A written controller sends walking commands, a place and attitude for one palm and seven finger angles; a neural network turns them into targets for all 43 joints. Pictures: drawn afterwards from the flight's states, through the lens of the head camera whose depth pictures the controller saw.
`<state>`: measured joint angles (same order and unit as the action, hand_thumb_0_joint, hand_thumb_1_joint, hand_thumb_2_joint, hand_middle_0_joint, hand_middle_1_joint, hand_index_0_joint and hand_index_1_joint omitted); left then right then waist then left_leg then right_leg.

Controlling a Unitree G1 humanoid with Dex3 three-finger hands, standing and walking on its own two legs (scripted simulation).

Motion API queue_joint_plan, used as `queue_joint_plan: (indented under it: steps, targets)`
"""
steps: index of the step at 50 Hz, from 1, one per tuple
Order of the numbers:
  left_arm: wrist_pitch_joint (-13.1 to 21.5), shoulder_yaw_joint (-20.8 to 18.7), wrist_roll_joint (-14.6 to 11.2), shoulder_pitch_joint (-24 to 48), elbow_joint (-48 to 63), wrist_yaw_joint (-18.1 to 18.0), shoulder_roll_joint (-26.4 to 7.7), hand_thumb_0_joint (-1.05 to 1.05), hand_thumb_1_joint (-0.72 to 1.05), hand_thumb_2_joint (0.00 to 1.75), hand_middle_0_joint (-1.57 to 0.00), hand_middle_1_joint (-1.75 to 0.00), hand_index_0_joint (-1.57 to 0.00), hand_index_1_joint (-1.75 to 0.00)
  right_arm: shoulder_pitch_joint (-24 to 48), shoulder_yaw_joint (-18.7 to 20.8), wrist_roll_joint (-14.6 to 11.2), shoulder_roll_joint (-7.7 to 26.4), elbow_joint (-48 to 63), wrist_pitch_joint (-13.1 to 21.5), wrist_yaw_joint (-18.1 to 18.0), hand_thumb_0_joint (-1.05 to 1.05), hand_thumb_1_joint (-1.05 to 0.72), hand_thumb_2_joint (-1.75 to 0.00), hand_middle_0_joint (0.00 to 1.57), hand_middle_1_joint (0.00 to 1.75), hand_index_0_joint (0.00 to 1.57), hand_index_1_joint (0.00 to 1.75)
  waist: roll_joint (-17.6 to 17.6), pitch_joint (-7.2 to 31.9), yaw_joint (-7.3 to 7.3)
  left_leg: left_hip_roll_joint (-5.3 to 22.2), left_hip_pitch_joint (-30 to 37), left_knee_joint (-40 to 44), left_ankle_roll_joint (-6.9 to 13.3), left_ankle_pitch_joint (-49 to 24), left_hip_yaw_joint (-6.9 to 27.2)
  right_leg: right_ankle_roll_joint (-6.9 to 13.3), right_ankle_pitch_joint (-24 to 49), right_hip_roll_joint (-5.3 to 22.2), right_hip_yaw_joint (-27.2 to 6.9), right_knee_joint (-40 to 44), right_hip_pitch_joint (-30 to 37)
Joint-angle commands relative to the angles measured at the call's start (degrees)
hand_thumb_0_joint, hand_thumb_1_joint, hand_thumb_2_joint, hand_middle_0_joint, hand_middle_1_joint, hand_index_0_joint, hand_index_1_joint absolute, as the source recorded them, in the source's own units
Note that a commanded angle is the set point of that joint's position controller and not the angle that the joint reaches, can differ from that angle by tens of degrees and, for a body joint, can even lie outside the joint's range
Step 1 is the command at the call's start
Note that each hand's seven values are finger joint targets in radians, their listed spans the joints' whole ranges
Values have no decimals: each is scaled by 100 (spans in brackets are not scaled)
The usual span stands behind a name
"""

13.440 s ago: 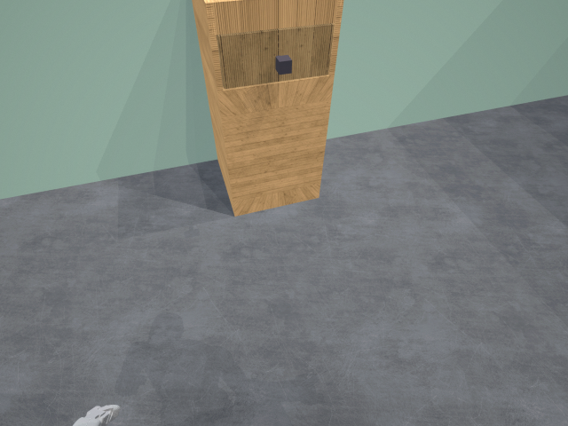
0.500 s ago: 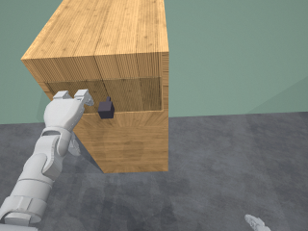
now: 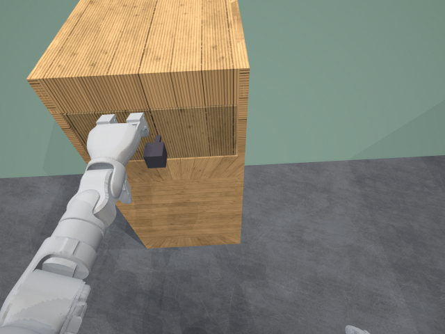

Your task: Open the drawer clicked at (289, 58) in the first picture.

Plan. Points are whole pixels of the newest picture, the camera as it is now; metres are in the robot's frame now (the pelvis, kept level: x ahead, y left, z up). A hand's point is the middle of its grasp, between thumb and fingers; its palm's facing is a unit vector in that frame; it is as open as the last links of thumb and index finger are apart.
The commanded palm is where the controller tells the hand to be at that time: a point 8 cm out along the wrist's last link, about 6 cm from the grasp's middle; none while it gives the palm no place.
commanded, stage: move the hooked fingers above the handle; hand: left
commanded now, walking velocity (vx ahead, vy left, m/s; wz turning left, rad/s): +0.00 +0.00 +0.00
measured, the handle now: (156, 148) +0.52 +0.19 -0.01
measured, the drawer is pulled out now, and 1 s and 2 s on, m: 0.00 0.00 0.00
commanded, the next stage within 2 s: none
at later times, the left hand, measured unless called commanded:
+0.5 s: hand (139, 146) +0.47 +0.20 +0.05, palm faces -0.05 -0.02 -1.00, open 13.8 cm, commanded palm +0.44 +0.21 +0.11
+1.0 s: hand (138, 151) +0.46 +0.21 +0.04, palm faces -0.09 -0.04 -1.00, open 13.8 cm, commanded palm +0.45 +0.21 +0.11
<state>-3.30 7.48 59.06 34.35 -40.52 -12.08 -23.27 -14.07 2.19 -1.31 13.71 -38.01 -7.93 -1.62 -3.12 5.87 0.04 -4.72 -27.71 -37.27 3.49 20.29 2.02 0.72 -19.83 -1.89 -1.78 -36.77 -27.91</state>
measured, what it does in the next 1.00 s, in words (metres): stands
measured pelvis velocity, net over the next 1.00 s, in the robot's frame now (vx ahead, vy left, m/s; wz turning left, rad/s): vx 0.01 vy -0.01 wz -0.01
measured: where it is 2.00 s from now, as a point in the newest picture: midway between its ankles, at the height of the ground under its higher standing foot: outside the picture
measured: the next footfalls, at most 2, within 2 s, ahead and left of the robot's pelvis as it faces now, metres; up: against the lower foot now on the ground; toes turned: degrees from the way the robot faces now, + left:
none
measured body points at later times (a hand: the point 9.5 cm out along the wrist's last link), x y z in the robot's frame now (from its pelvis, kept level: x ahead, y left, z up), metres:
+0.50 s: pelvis -0.01 -0.01 +0.00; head +0.06 -0.02 +0.44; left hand +0.46 +0.20 +0.10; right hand +0.00 -0.28 -0.14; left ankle -0.03 +0.08 -0.72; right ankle -0.02 -0.12 -0.72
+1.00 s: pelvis +0.01 -0.01 +0.00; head +0.07 -0.01 +0.44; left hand +0.46 +0.21 +0.09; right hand +0.07 -0.28 -0.13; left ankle -0.03 +0.08 -0.72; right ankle -0.02 -0.12 -0.72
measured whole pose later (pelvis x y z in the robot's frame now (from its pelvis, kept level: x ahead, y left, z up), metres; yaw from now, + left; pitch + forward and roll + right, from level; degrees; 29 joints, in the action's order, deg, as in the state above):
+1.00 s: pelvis +0.01 -0.01 +0.00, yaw +0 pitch +15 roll -1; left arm 1.8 5.6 59.4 42.6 -54.0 -11.8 -25.8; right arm -17.7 2.8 -0.9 14.5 -38.2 -6.4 -2.1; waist -2.3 7.2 -3.3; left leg -3.4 -32.1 -38.7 2.9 21.0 2.4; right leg 1.4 -19.6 -3.2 -1.3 -36.7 -31.7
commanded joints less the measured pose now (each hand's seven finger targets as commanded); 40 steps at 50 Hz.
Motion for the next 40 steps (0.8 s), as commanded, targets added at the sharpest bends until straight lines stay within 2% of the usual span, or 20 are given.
queue_joint_plan:
  steps: [1, 2, 4, 7, 8, 9, 10, 11, 13, 15, 16, 18, 21, 22, 23, 27, 29, 33, 35, 40]
  targets:
    - [10, -395, 64, 2846, 683, -228, -1173, 0, -50, 30, -30, -120, -30, -120, -316, 307, 30, 833, 542, 119, -56, 0, -90, -90, 20, 30, 20, 30, 272, 2041, -229, 328, 1237, 247, -215, -2836, 46, 232, 1883, -68, 278, 241, 529]
    - [71, -324, 60, 2946, 668, -227, -1066, 0, -50, 30, -30, -120, -30, -120, -372, 323, 41, 823, 538, 136, -53, 0, -90, -90, 20, 30, 20, 30, 235, 2110, -250, 341, 1315, 224, -214, -2918, 73, 232, 1877, -71, 285, 230, 478]
    - [211, -355, 37, 3135, 622, -243, -1110, 0, -50, 30, -30, -120, -30, -120, -472, 332, 56, 834, 520, 157, -64, 0, -90, -90, 20, 30, 20, 30, 94, 2216, -283, 346, 1357, 190, -222, -2911, 102, 230, 1799, -78, 274, 217, 399]
    - [317, -434, 103, 3340, 204, -366, -1188, 0, -50, 30, -30, -120, -30, -120, -626, 335, 72, 840, 405, 179, -70, 0, -90, -90, 20, 30, 20, 30, 151, 1958, -377, 350, 1158, 164, -208, -2690, 85, 231, 1675, -101, 289, 217, 178]
    - [341, -573, 150, 3522, 107, -425, -1386, 0, -50, 30, -30, -120, -30, -120, -676, 333, 74, 863, 382, 189, -64, 0, -90, -90, 20, 30, 20, 30, 146, 1878, -381, 328, 984, 159, -216, -2573, 109, 254, 1586, -108, 288, 192, 158]
    - [354, -533, 161, 3632, 83, -499, -1336, 0, -50, 30, -30, -120, -30, -120, -717, 337, 81, 855, 380, 215, -44, 0, -90, -90, 20, 30, 20, 30, 10, 1960, -383, 335, 995, 168, -214, -2498, 109, 256, 1524, -113, 296, 168, 90]
    - [323, -571, 181, 3551, -156, -560, -1336, 0, -50, 30, -30, -120, -30, -120, -767, 334, 84, 847, 349, 223, -37, 0, -90, -90, 20, 30, 20, 30, 89, 1960, -373, 316, 918, 144, -192, -2474, 77, 263, 1566, -129, 282, 157, 124]
    - [303, -754, 201, 3564, -243, -627, -1555, 0, -50, 30, -30, -120, -30, -120, -807, 338, 94, 874, 327, 229, -36, 0, -90, -90, 20, 30, 20, 30, 78, 2038, -353, 320, 844, 132, -189, -2460, 47, 260, 1618, -125, 271, 142, 163]
    - [210, -806, 255, 3775, -473, -731, -1676, 0, -50, 30, -30, -120, -30, -120, -875, 325, 105, 904, 305, 227, -24, 0, -90, -90, 20, 30, 20, 30, 77, 2130, -383, 292, 626, 104, -196, -2407, 37, 265, 1640, -131, 262, 85, 226]
    - [119, -593, 239, 3895, -647, -775, -1422, 0, -50, 30, -30, -120, -30, -120, -962, 343, 105, 894, 281, 257, 14, 0, -90, -90, 20, 30, 20, 30, -13, 2195, -474, 306, 642, 65, -167, -2376, -31, 239, 1704, -135, 254, 91, 160]
    - [65, -846, 246, 3685, -821, -788, -1701, 0, -50, 30, -30, -120, -30, -120, -994, 352, 109, 917, 277, 264, 16, 0, -90, -90, 20, 30, 20, 30, 17, 2280, -385, 303, 579, 64, -149, -2372, -74, 235, 1765, -132, 222, 104, 308]
    - [15, -967, 221, 3611, -944, -728, -1898, 0, -50, 30, -30, -120, -30, -120, -1033, 340, 112, 966, 291, 239, -2, 0, -90, -90, 20, 30, 20, 30, 253, 2484, -375, 295, 424, 68, -131, -2443, -82, 221, 2002, -125, 195, 85, 635]
    - [73, -721, 134, 3409, -755, -593, -1567, 0, -50, 30, -30, -120, -30, -120, -1044, 379, 91, 945, 358, 259, 13, 0, -90, -90, 20, 30, 20, 30, 125, 2619, -359, 324, 580, 70, -96, -2587, -161, 177, 2201, -109, 155, 151, 721]
    - [106, -667, 129, 3423, -742, -550, -1523, 0, -50, 30, -30, -120, -30, -120, -1050, 390, 87, 949, 343, 266, 10, 0, -90, -90, 20, 30, 20, 30, 143, 2491, -412, 343, 608, 72, -88, -2597, -151, 173, 2187, -110, 157, 185, 656]
    - [158, -794, 114, 3338, -738, -508, -1655, 0, -50, 30, -30, -120, -30, -120, -1060, 390, 82, 967, 340, 258, -7, 0, -90, -90, 20, 30, 20, 30, 337, 2464, -408, 337, 532, 72, -69, -2622, -140, 170, 2247, -111, 142, 209, 778]
    - [396, -795, 144, 3551, -346, -507, -1750, 0, -50, 30, -30, -120, -30, -120, -1068, 395, 64, 962, 338, 279, -49, 0, -90, -90, 20, 30, 20, 30, 179, 2226, -456, 333, 532, 148, -41, -2390, -142, 168, 2098, -106, 119, 278, 650]
    - [479, -1032, 183, 3556, -242, -591, -2052, 0, -50, 30, -30, -120, -30, -120, -1062, 392, 72, 955, 320, 290, -68, 0, -90, -90, 20, 30, 20, 30, 37, 2308, -411, 308, 520, 133, -32, -2426, -158, 180, 2145, -100, 88, 257, 719]
    - [448, -1127, 255, 3615, -267, -781, -2151, 0, -50, 30, -30, -120, -30, -120, -1027, 382, 99, 932, 291, 296, -55, 0, -90, -90, 20, 30, 20, 30, -120, 2340, -396, 300, 534, 103, -77, -2585, -158, 203, 2182, -108, 132, 184, 664]
    - [344, -1061, 212, 3358, -434, -797, -2023, 0, -50, 30, -30, -120, -30, -120, -1005, 388, 80, 913, 310, 300, -26, 0, -90, -90, 20, 30, 20, 30, -150, 2394, -356, 292, 583, 93, -86, -2628, -206, 189, 2273, -110, 130, 183, 711]
    - [112, -633, 63, 3147, -699, -476, -1558, 0, -50, 30, -30, -120, -30, -120, -960, 388, 31, 954, 353, 260, -9, 0, -90, -90, 20, 30, 20, 30, 251, 2243, -462, 308, 603, 97, -57, -2680, -239, 134, 2501, -88, 132, 268, 778]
